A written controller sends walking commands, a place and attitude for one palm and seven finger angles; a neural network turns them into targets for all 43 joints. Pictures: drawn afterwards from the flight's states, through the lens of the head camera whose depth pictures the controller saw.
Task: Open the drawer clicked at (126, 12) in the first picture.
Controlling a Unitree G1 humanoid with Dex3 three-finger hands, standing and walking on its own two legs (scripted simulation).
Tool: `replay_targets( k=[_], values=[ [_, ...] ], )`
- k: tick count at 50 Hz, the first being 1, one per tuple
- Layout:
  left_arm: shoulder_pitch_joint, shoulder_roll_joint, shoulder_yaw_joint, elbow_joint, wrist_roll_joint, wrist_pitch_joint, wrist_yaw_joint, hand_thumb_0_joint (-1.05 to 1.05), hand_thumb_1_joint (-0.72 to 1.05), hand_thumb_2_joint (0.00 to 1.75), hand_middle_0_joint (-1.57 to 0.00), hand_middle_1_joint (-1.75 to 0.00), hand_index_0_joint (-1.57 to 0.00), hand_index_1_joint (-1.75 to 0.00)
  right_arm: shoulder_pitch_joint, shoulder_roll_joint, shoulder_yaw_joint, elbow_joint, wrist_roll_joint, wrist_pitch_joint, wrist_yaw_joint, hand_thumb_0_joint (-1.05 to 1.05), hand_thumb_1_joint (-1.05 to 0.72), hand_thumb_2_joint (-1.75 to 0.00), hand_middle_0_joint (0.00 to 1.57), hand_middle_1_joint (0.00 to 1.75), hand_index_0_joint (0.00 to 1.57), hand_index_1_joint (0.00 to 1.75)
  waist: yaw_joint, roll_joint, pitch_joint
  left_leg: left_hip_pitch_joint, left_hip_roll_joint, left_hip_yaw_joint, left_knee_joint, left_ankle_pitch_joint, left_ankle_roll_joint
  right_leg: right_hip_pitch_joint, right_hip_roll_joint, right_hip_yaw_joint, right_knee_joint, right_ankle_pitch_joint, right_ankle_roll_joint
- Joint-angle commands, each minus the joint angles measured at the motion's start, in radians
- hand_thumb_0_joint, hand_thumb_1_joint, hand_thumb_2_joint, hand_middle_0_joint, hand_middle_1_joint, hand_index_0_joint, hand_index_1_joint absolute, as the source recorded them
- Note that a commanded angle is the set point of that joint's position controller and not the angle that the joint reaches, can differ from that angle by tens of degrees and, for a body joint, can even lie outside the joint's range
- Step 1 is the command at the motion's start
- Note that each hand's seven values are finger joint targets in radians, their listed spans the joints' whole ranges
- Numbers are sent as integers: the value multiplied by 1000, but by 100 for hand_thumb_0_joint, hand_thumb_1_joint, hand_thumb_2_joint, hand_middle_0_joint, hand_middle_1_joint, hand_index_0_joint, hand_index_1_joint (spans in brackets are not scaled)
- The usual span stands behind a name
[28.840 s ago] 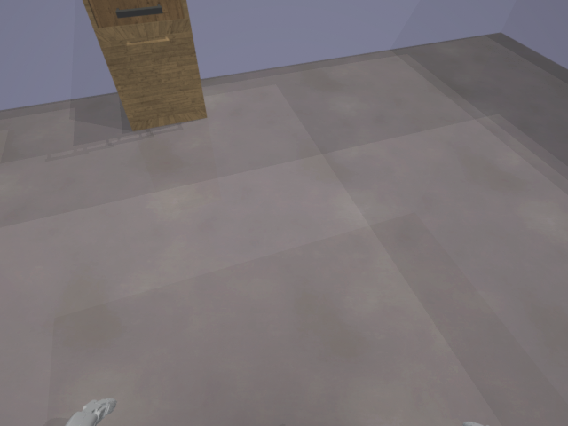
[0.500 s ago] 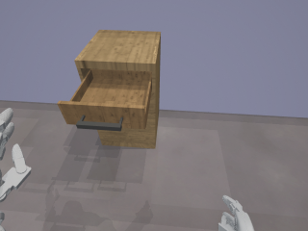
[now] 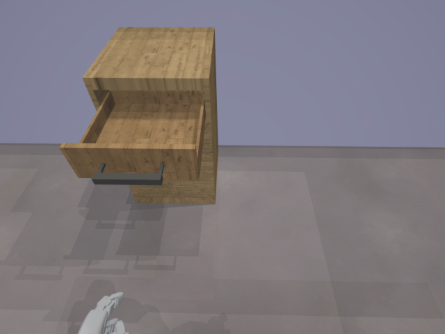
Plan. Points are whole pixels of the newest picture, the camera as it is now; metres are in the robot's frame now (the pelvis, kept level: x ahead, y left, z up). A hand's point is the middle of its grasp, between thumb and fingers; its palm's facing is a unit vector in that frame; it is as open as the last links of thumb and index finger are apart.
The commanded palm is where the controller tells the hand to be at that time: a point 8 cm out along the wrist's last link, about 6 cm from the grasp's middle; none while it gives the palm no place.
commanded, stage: let the arm hang, fingers relaxed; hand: left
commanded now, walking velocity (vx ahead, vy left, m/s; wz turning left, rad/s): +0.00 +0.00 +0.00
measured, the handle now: (130, 172) +0.57 +0.29 -0.12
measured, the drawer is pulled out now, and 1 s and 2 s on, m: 0.29 0.29 0.29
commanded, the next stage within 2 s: look to check the result in 0.88 s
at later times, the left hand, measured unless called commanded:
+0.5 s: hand out of the picture -0.02 +0.17 -0.15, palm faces +0.02 -0.97 -0.23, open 7.3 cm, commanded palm none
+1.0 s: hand out of the picture -0.03 +0.14 -0.16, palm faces +0.04 -0.98 -0.18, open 7.4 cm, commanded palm none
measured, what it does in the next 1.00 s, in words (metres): stands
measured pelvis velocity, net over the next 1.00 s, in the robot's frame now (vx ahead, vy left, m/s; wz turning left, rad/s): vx -0.01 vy -0.02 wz -0.01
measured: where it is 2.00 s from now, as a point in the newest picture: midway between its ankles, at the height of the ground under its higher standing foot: outside the picture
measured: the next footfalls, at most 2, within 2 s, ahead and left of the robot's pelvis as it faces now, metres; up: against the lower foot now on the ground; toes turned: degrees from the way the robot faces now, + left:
none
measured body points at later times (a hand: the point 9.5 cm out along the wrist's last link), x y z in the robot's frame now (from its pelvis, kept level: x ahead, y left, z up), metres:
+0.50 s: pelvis -0.01 -0.01 +0.02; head +0.01 -0.03 +0.47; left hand -0.02 +0.22 -0.13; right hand -0.02 -0.22 -0.15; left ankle -0.02 +0.10 -0.72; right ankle +0.01 -0.10 -0.72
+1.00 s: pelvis -0.01 -0.02 +0.02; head +0.00 -0.03 +0.47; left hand -0.03 +0.19 -0.14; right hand -0.06 -0.21 -0.15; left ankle -0.02 +0.10 -0.72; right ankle +0.01 -0.10 -0.72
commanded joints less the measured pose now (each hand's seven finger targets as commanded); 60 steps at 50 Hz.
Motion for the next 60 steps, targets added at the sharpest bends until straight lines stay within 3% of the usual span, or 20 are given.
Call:
replay_targets(
  k=[1,2,5,6,7,9,13,16,19,22,25,33,36,42,46,51,56,60],
  values=[
    [10,132,24,70,-10,-53,12,0,90,90,-20,-30,-20,-30,12,-89,-14,-31,-2,-15,-19,0,-90,-90,20,30,20,30,42,54,15,-23,106,-135,-172,365,21,132,-58,126,-168,283,-27],
    [17,129,20,123,-13,-53,13,0,90,90,-20,-30,-20,-30,16,-88,-10,-10,0,-15,-22,0,-90,-90,20,30,20,30,46,94,19,-20,107,-127,-189,346,20,146,-53,127,-183,261,-26],
    [45,112,11,259,-18,-63,13,0,90,90,-20,-30,-20,-30,45,-69,-2,47,7,-12,-32,0,-90,-90,20,30,20,30,46,134,-26,25,103,-104,-199,275,17,188,-55,135,-238,241,-31],
    [57,80,26,274,-14,-65,16,0,90,90,-20,-30,-20,-30,60,-48,-10,56,0,-10,-35,0,-90,-90,20,30,20,30,47,170,-38,27,99,-99,-199,243,17,197,-59,130,-252,235,-37],
    [54,86,22,299,-17,-66,16,0,90,90,-20,-30,-20,-30,73,-41,-8,69,2,-8,-35,0,-90,-90,20,30,20,30,45,167,-49,35,97,-93,-201,229,17,205,-61,128,-259,237,-38],
    [38,79,13,343,-19,-69,17,0,90,90,-20,-30,-20,-30,99,-40,-9,96,8,-3,-40,0,-90,-90,20,30,20,30,37,84,-47,59,112,-94,-198,260,18,204,-64,117,-273,279,-35],
    [39,69,0,422,-22,-72,19,0,90,90,-20,-30,-20,-30,122,-34,-10,144,13,2,-43,0,-90,-90,20,30,20,30,34,1,12,70,117,-93,-225,254,16,169,-62,116,-305,273,-35],
    [45,69,-6,471,-24,-73,21,0,90,90,-20,-30,-20,-30,138,-27,-6,178,15,3,-45,0,-90,-90,20,30,20,30,36,-19,33,66,117,-87,-243,249,15,177,-70,110,-319,277,-32],
    [53,58,-12,506,-25,-71,23,0,90,90,-20,-30,-20,-30,144,-17,-2,206,12,8,-45,0,-90,-90,20,30,20,30,35,-23,83,63,115,-84,-258,196,17,135,-65,115,-349,184,-29],
    [60,61,-12,528,-25,-73,24,0,90,90,-20,-30,-20,-30,154,-9,-2,228,12,8,-42,0,-90,-90,20,30,20,30,37,-51,82,61,107,-80,-264,168,16,133,-66,130,-372,121,-29],
    [63,53,-12,546,-25,-73,26,0,90,90,-20,-30,-20,-30,161,3,-1,251,10,10,-41,0,-90,-90,20,30,20,30,35,-28,106,55,103,-75,-271,138,16,106,-65,138,-389,57,-29],
    [84,26,-9,575,-24,-79,29,0,90,90,-20,-30,-20,-30,177,24,-2,277,11,2,-46,0,-90,-90,20,30,20,30,38,4,110,49,111,-76,-276,157,13,102,-54,130,-376,89,-31],
    [82,21,-6,582,-26,-78,29,0,90,90,-20,-30,-20,-30,188,35,0,285,9,-1,-48,0,-90,-90,20,30,20,30,40,41,103,37,110,-75,-284,162,12,124,-57,125,-368,110,-32],
    [89,14,-3,591,-26,-78,29,0,90,90,-20,-30,-20,-30,210,43,-2,291,9,0,-50,0,-90,-90,20,30,20,30,39,-1,114,21,106,-74,-282,135,11,120,-58,126,-377,74,-33],
    [95,10,0,590,-25,-76,30,0,90,90,-20,-30,-20,-30,222,51,-4,292,7,3,-49,0,-90,-90,20,30,20,30,38,5,124,14,102,-73,-278,112,13,98,-59,135,-382,33,-35],
    [103,7,2,589,-26,-82,31,0,90,90,-20,-30,-20,-30,225,50,-5,293,8,-3,-49,0,-90,-90,20,30,20,30,38,-5,84,33,107,-75,-272,167,13,124,-60,125,-364,95,-35],
    [102,3,1,593,-27,-83,32,0,90,90,-20,-30,-20,-30,219,52,-5,299,10,-6,-52,0,-90,-90,20,30,20,30,39,19,88,40,115,-77,-277,196,11,132,-58,117,-353,149,-34],
    [101,1,-2,596,-27,-83,34,0,90,90,-20,-30,-20,-30,215,50,-6,299,11,-2,-52,0,-90,-90,20,30,20,30,38,1,111,39,114,-75,-279,179,12,117,-56,122,-362,129,-33]
  ],
)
